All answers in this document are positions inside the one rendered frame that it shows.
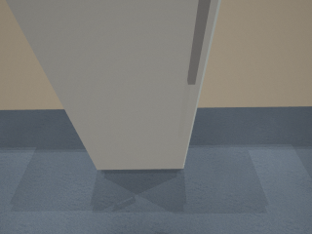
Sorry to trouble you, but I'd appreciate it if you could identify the handle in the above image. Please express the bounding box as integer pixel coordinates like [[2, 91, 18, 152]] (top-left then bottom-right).
[[187, 0, 211, 85]]

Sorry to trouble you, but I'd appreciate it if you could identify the fridge door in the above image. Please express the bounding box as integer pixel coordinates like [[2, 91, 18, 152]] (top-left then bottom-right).
[[6, 0, 218, 170]]

